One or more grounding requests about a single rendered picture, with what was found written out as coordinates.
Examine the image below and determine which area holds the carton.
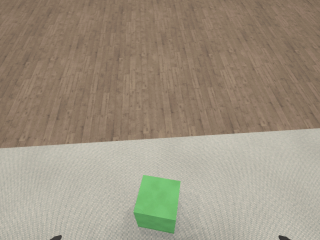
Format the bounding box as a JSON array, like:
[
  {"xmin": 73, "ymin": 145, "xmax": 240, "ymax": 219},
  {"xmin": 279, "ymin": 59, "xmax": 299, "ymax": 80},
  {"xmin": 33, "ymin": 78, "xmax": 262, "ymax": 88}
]
[{"xmin": 133, "ymin": 175, "xmax": 181, "ymax": 234}]

